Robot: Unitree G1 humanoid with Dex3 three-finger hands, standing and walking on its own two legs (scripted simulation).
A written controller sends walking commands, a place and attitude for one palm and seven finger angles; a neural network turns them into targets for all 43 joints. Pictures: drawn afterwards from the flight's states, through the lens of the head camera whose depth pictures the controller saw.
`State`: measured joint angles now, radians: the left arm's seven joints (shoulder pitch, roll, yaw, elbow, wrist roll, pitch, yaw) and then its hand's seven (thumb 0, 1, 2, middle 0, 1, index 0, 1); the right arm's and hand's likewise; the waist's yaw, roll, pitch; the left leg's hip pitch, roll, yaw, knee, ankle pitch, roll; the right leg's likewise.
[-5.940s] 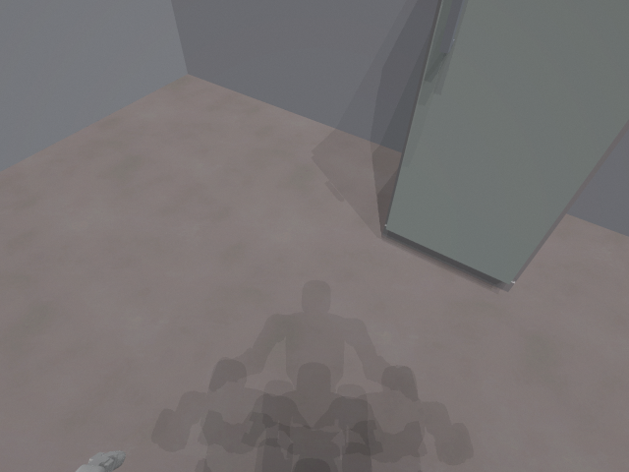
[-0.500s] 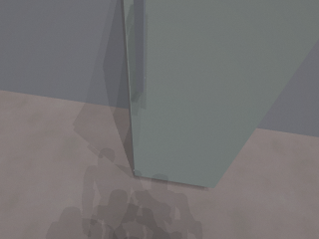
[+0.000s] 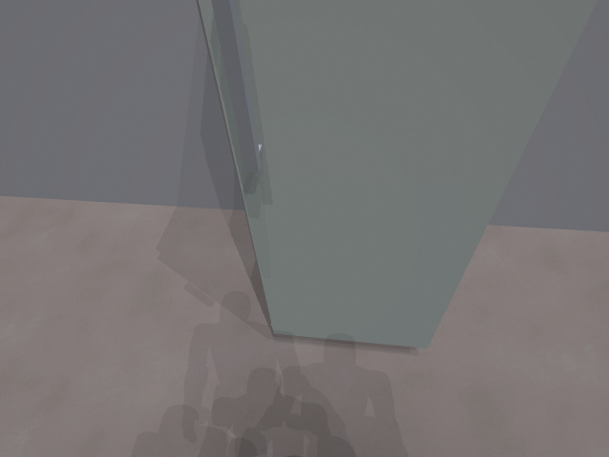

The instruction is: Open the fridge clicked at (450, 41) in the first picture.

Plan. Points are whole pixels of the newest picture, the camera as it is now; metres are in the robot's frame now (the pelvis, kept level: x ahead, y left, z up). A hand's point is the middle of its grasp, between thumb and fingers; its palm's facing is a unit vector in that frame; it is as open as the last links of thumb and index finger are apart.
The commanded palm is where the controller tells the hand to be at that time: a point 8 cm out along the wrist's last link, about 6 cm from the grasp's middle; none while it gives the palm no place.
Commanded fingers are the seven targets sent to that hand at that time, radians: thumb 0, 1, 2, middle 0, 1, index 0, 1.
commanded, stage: look again from close up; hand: left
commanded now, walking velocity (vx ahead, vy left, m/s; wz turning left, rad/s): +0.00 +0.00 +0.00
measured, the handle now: (242, 77) +0.57 +0.12 +0.23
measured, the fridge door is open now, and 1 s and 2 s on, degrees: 0 0 0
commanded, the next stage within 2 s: shuffle to correct the standing spot in 0.86 s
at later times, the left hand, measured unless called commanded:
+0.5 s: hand out of the picture -0.01 +0.11 -0.17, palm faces +0.04 -0.98 -0.19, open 7.3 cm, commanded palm none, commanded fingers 0.00 0.90 0.90 -0.20 -0.30 -0.20 -0.30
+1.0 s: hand out of the picture +0.01 +0.13 -0.17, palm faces +0.05 -0.98 -0.20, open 7.3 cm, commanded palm none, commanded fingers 0.00 0.90 0.90 -0.20 -0.30 -0.20 -0.30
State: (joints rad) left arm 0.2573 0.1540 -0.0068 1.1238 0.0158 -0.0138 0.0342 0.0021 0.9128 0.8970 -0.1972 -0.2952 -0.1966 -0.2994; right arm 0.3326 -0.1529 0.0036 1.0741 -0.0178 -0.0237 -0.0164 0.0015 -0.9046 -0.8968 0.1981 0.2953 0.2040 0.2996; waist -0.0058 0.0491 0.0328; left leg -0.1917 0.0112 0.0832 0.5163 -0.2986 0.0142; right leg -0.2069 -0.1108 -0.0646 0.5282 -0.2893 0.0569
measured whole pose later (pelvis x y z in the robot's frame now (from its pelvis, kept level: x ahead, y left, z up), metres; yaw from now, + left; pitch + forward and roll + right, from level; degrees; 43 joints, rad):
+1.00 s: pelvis +0.01 -0.05 +0.00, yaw +0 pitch -1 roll +1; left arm 0.27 0.15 0.01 1.12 0.02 -0.02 0.02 0.00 0.91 0.90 -0.20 -0.30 -0.20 -0.30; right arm 0.29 -0.14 0.00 1.13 -0.02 -0.02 -0.03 0.01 -0.92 -0.90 0.20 0.30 0.20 0.30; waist 0.01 0.00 0.03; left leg -0.17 0.07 0.05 0.44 -0.26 -0.06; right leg -0.20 -0.05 -0.10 0.49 -0.28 -0.01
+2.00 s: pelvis +0.07 -0.04 +0.00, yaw -4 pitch +0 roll +2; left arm 0.22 0.15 0.03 0.95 0.04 0.01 0.03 0.00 0.91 0.90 -0.20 -0.29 -0.20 -0.30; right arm 0.17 -0.17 -0.06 1.00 -0.02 0.05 -0.01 -0.01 -0.92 -0.90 0.20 0.30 0.20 0.30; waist 0.01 0.03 0.04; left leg -0.42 0.01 0.02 0.85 -0.43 -0.01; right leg -0.29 -0.01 -0.09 0.60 -0.31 -0.08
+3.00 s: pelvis +0.04 -0.02 +0.00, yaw -4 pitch +0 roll +1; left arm 0.32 0.12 0.01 1.12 0.02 -0.02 0.04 0.01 0.92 0.90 -0.20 -0.30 -0.20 -0.30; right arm 0.42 -0.12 0.00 1.06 -0.03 -0.02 -0.02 0.00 -0.91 -0.90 0.19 0.29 0.20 0.30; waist -0.02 0.04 -0.05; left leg -0.20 -0.02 0.06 0.51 -0.31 0.03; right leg -0.33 -0.01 -0.09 0.53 -0.20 -0.05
